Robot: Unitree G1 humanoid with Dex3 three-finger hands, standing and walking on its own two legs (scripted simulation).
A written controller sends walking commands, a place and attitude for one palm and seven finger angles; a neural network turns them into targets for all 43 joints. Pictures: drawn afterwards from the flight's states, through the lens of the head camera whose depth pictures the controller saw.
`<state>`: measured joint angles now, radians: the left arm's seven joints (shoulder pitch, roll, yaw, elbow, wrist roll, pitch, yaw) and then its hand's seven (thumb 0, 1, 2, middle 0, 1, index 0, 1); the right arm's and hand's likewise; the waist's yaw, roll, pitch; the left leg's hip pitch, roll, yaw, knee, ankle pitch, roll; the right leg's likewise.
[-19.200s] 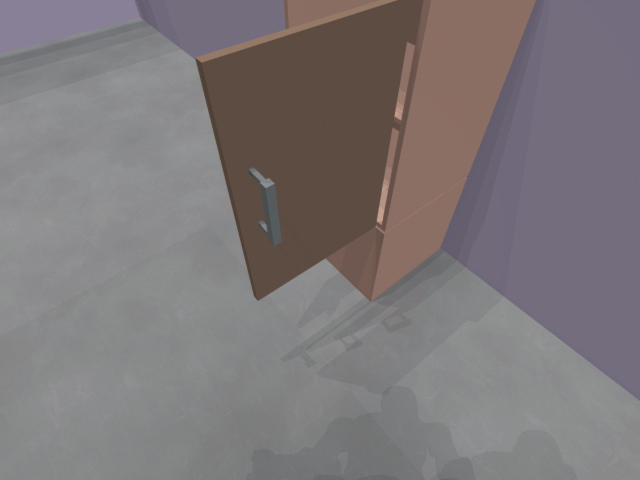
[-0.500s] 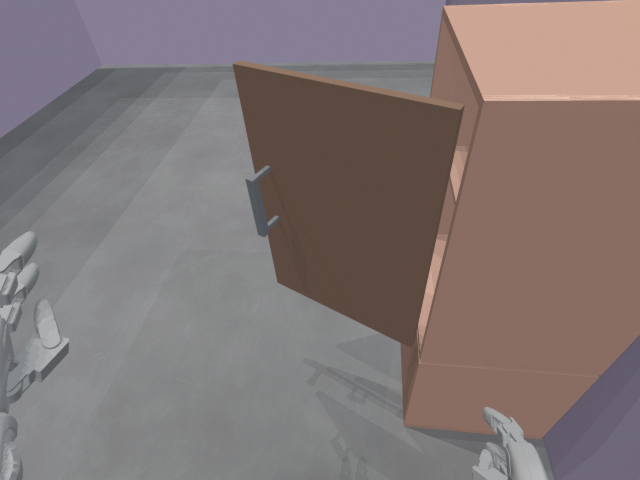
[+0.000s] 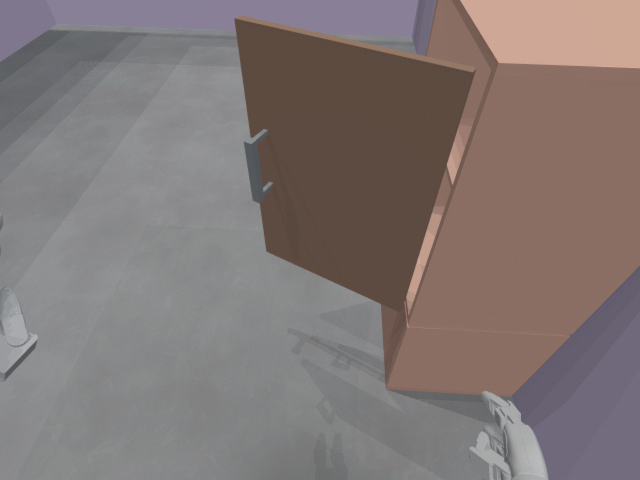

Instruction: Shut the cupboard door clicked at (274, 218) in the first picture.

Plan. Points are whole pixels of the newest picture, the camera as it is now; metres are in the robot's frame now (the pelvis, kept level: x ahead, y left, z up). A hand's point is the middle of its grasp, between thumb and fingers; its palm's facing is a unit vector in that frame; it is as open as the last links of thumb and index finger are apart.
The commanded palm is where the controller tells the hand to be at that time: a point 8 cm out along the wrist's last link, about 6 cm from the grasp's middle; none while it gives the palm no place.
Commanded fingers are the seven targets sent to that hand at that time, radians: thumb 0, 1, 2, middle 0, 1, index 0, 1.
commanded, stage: step back with the hand held close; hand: left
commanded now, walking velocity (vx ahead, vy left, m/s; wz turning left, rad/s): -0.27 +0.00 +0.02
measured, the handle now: (260, 167) +0.70 +0.17 -0.02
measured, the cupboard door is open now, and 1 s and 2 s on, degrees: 64 64 64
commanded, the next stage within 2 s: stop stepping back and stand still in 0.82 s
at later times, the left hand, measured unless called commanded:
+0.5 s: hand out of the picture +0.12 +0.26 +0.18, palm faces +0.48 -0.71 -0.51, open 7.4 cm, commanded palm +0.05 +0.29 +0.19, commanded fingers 0.00 0.90 0.90 -0.20 -0.30 -0.20 -0.30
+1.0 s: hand out of the picture +0.01 +0.28 +0.19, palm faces +0.57 -0.71 -0.42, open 7.4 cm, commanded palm -0.04 +0.30 +0.19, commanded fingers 0.00 0.90 0.90 -0.20 -0.30 -0.20 -0.30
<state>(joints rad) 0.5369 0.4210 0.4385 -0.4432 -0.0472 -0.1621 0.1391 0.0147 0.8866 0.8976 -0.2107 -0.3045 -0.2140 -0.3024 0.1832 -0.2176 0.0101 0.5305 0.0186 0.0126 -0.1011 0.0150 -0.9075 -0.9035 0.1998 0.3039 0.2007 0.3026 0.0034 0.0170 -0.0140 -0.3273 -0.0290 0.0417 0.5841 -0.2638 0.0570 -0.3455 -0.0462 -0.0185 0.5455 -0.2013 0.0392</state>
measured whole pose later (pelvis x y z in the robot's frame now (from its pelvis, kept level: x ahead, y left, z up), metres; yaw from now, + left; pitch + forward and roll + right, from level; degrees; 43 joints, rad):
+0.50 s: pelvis -0.07 -0.02 -0.01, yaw +4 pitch +0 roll -2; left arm 0.53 0.48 0.49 -0.50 -0.01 -0.27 0.17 0.01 0.88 0.90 -0.21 -0.30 -0.22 -0.30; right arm 0.26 -0.22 0.00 0.59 0.01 -0.08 -0.09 0.02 -0.91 -0.90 0.20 0.30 0.20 0.30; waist -0.04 0.00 0.00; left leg -0.49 0.00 -0.01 0.68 -0.18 0.04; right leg -0.42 0.03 0.01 0.62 -0.22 0.02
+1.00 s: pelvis -0.16 -0.02 +0.00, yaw +5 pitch +2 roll -6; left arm 0.55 0.46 0.50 -0.53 -0.07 -0.24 0.19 0.01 0.89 0.90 -0.21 -0.30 -0.21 -0.30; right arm 0.21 -0.15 0.00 0.63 0.00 -0.12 -0.06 0.02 -0.91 -0.90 0.20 0.30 0.20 0.30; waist 0.00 0.03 -0.06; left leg -0.54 0.11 0.04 0.53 -0.05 0.03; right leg -0.30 0.07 -0.04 0.84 -0.51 0.01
